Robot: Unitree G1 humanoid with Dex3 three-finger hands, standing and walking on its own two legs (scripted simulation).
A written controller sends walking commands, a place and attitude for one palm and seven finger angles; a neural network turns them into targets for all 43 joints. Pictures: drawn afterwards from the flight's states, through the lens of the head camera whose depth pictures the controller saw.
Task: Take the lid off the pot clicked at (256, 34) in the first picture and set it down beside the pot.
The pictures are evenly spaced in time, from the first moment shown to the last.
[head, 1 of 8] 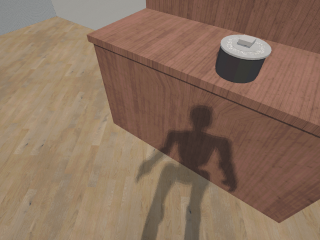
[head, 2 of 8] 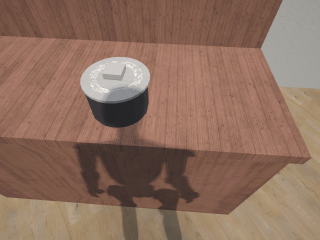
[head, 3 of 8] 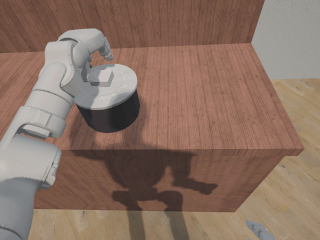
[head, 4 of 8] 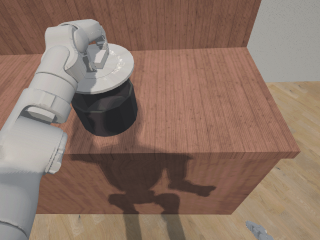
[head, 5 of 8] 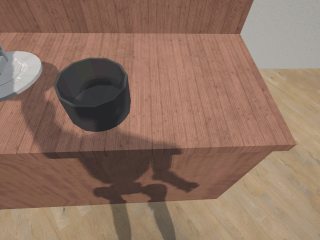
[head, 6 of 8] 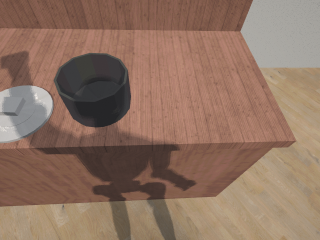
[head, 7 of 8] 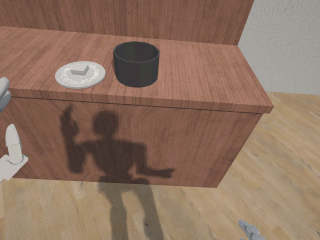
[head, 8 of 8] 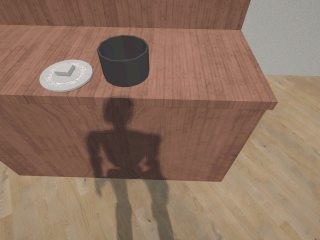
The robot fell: no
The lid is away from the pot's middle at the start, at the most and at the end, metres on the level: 0.00 0.23 0.23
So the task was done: yes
